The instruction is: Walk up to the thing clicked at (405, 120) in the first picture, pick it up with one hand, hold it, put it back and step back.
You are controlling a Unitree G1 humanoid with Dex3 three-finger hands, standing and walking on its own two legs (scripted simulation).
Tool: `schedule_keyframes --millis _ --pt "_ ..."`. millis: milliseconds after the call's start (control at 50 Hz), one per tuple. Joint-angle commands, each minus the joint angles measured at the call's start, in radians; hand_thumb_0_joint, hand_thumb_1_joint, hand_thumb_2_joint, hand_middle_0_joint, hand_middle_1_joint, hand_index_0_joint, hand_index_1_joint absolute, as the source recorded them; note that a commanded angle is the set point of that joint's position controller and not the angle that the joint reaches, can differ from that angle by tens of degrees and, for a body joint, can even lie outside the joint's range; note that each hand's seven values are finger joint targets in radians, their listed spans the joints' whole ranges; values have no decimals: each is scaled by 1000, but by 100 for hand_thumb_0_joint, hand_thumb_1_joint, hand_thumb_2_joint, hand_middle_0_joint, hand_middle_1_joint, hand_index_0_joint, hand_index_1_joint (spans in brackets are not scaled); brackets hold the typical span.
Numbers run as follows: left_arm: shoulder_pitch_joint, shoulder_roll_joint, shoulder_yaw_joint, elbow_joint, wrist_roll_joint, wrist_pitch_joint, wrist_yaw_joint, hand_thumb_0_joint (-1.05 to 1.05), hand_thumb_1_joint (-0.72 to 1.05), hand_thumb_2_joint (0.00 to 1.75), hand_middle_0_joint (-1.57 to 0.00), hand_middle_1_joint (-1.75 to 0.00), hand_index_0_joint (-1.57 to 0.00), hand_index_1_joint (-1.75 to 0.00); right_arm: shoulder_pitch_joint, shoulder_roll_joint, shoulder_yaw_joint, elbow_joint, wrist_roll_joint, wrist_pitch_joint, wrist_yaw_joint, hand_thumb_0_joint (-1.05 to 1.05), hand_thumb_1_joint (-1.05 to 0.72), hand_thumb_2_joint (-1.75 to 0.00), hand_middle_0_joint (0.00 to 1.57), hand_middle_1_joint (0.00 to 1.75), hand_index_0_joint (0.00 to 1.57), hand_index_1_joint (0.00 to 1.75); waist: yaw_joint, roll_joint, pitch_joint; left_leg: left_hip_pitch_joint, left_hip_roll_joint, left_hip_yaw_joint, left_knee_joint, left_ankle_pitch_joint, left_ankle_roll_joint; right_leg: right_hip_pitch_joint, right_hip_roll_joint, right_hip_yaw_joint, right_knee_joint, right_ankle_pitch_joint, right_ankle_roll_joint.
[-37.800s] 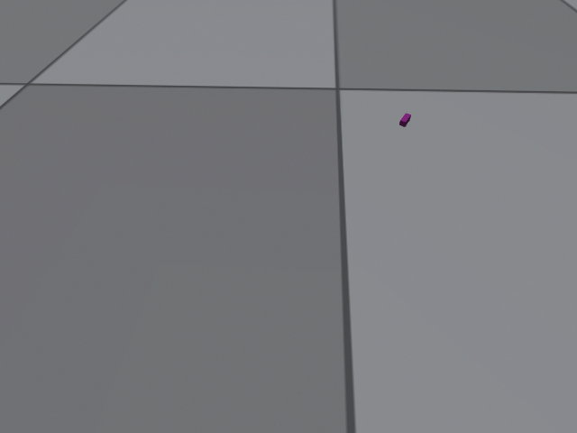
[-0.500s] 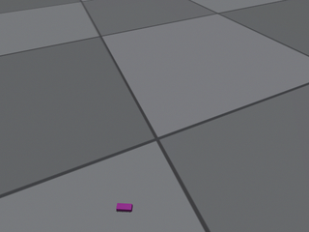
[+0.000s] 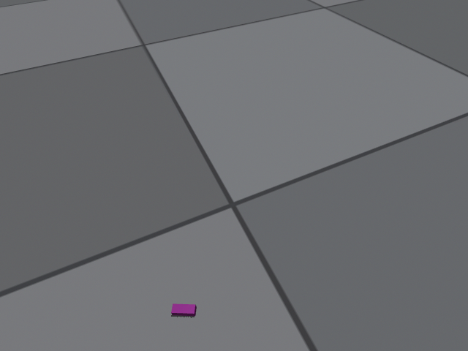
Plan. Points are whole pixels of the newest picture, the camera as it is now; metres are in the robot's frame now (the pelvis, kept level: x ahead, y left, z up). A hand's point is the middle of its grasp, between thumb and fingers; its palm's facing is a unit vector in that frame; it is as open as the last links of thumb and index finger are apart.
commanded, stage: stand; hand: left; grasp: from above
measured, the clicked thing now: (184, 309) +0.42 +0.28 -0.76
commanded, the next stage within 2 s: step back in 1.16 s
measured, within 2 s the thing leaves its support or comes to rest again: neither
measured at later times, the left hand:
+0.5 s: hand out of the picture +0.08 +0.24 -0.16, palm faces +0.02 -0.94 -0.34, open 7.4 cm
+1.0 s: hand out of the picture +0.07 +0.24 -0.16, palm faces +0.01 -0.94 -0.34, open 7.4 cm
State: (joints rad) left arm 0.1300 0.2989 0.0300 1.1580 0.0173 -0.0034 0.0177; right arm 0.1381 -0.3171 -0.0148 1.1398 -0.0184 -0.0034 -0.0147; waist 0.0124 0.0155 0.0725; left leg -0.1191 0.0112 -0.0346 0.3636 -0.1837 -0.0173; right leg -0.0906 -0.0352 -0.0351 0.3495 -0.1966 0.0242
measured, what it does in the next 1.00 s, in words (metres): stands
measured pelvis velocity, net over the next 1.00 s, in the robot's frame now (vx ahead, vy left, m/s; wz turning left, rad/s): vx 0.01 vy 0.00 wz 0.00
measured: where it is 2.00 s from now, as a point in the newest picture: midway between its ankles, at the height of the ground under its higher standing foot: outside the picture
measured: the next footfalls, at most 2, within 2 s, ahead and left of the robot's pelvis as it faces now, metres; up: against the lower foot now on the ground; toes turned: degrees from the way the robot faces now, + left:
right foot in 1.86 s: -0.12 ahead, -0.11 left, +0.00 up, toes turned -1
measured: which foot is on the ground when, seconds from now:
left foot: down 0.00-1.00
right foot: down 0.00-1.00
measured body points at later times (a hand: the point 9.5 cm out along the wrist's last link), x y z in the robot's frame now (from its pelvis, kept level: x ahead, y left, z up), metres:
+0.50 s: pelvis +0.01 +0.00 +0.00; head +0.01 +0.00 +0.45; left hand +0.08 +0.29 -0.13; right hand +0.09 -0.30 -0.14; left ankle +0.01 +0.13 -0.75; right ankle +0.00 -0.13 -0.75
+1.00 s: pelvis +0.01 +0.00 +0.00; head +0.02 -0.01 +0.45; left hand +0.07 +0.29 -0.13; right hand +0.08 -0.30 -0.14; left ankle +0.01 +0.13 -0.75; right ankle +0.00 -0.13 -0.75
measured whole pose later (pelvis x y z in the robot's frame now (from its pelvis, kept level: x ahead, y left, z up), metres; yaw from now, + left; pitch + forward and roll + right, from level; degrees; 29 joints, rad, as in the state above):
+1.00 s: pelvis +0.01 +0.00 +0.00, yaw +0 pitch -3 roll +0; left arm 0.12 0.32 0.02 1.14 0.01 -0.01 0.01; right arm 0.12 -0.34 -0.01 1.14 -0.01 -0.01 0.00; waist 0.01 0.01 0.06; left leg -0.11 0.02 -0.03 0.33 -0.18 -0.02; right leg -0.08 -0.03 -0.03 0.32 -0.20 0.02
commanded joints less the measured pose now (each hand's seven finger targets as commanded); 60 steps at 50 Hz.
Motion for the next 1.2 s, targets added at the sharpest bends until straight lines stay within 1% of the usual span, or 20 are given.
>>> schedule_keyframes --millis 0,20,80,100,120,180,260,340,360,420,460,520,600,720,860,980,1060,1120,1140,1180 --pt "-24 204 37 -52 1 -17 10 0 90 90 -20 -30 -20 -30 -41 -196 -29 -57 0 -20 -13 0 -90 -90 20 30 20 30 0 -3 -73 2 102 -80 -55 167 42 18 -93 80 -65 134 -29" --pt "-29 206 37 -53 2 -17 11 0 90 90 -20 -30 -20 -30 -43 -191 -29 -56 1 -19 -12 0 -90 -90 20 30 20 30 0 -14 -74 4 101 -79 -56 187 39 21 -92 74 -60 141 -29" --pt "-37 208 38 -53 -1 -15 11 0 90 90 -20 -30 -20 -30 -45 -196 -30 -54 0 -19 -14 0 -90 -90 20 30 20 30 -2 -12 -71 11 104 -76 -57 171 38 17 -93 78 -67 132 -28" --pt "-36 206 38 -55 0 -15 11 0 90 90 -20 -30 -20 -30 -50 -198 -30 -57 1 -20 -14 0 -90 -90 20 30 20 30 -2 -11 -82 10 106 -73 -51 190 42 25 -95 76 -65 162 -30" --pt "-49 213 39 -59 0 -16 11 0 90 90 -20 -30 -20 -30 -46 -194 -29 -56 1 -20 -13 0 -90 -90 20 30 20 30 -7 -17 -76 5 102 -72 -61 197 35 25 -93 75 -62 162 -28" --pt "-50 212 39 -57 0 -14 9 0 90 90 -20 -30 -20 -30 -58 -198 -28 -59 0 -20 -12 0 -90 -90 20 30 20 30 -4 -10 -66 -2 103 -71 -65 164 38 16 -92 74 -68 131 -28" --pt "-55 218 39 -62 0 -17 7 0 90 90 -20 -30 -20 -30 -62 -205 -30 -58 1 -22 -12 0 -90 -90 20 30 20 30 -4 -9 -81 9 108 -71 -65 191 36 27 -95 76 -65 150 -31" --pt "-64 218 39 -64 0 -17 6 0 90 90 -20 -30 -20 -30 -63 -202 -29 -58 1 -23 -11 0 -90 -90 20 30 20 30 -7 -13 -80 8 108 -71 -69 189 33 26 -93 74 -65 147 -30" --pt "-58 217 37 -65 -1 -18 5 0 90 90 -20 -30 -20 -30 -72 -211 -30 -59 2 -23 -10 0 -90 -90 20 30 20 30 -1 -8 -82 17 112 -71 -64 198 38 25 -96 76 -66 156 -30" --pt "-64 222 38 -66 -1 -20 5 0 90 90 -20 -30 -20 -30 -70 -206 -28 -60 3 -22 -8 0 -90 -90 20 30 20 30 -6 -18 -75 14 109 -71 -70 173 36 20 -94 76 -72 131 -29" --pt "-63 224 37 -68 -1 -21 4 0 90 90 -20 -30 -20 -30 -74 -210 -29 -62 3 -22 -8 0 -90 -90 20 30 20 30 -6 -10 -86 21 111 -71 -65 190 37 25 -96 75 -69 148 -30" --pt "-61 225 37 -71 1 -20 4 0 90 90 -20 -30 -20 -30 -78 -217 -31 -62 3 -22 -8 0 -90 -90 20 30 20 30 -7 -6 -87 20 111 -70 -63 176 38 21 -97 78 -73 147 -32" --pt "-55 227 34 -69 2 -18 1 0 90 90 -20 -30 -20 -30 -77 -217 -30 -60 1 -21 -5 0 -90 -90 20 30 20 30 -9 -3 -60 -6 107 -71 -84 104 35 2 -92 78 -81 86 -33" --pt "-56 230 32 -75 0 -21 -1 0 90 90 -20 -30 -20 -30 -74 -217 -30 -59 1 -23 -4 0 -90 -90 20 30 20 30 -8 -11 -73 -1 110 -72 -80 137 34 7 -95 80 -77 99 -35" --pt "-47 239 31 -72 -2 -25 -2 0 90 90 -20 -30 -20 -30 -59 -218 -29 -54 4 -19 1 0 -90 -90 20 30 20 30 -13 -16 -62 -11 104 -76 -86 82 36 6 -98 85 -90 69 -34" --pt "-51 241 31 -83 -4 -29 1 0 90 90 -20 -30 -20 -30 -62 -221 -28 -64 3 -24 0 0 -90 -90 20 30 20 30 -9 -18 -106 22 113 -70 -61 225 38 33 -104 78 -65 192 -35" --pt "-42 236 27 -80 -5 -23 -2 0 90 90 -20 -30 -20 -30 -55 -227 -26 -59 4 -22 -3 0 -90 -90 20 30 20 30 -11 -3 -88 9 110 -69 -69 183 37 25 -102 79 -71 163 -36" --pt "-50 241 28 -84 -5 -25 -1 0 90 90 -20 -30 -20 -30 -58 -222 -25 -63 4 -22 0 0 -90 -90 20 30 20 30 -11 -18 -81 3 110 -70 -72 185 33 21 -99 77 -72 150 -35" --pt "-47 316 74 -100 -27 -16 2 0 90 90 -20 -30 -20 -30 -96 -284 -47 -89 19 -3 7 0 -90 -90 20 30 20 30 -10 -28 16 -64 93 -76 46 349 62 -49 -94 86 12 319 -51" --pt "-36 304 78 -135 -29 -11 8 0 90 90 -20 -30 -20 -30 -63 -270 -54 -115 30 6 9 0 -90 -90 20 30 20 30 -23 -18 -75 -58 90 -51 118 421 79 -11 -104 79 71 389 -83"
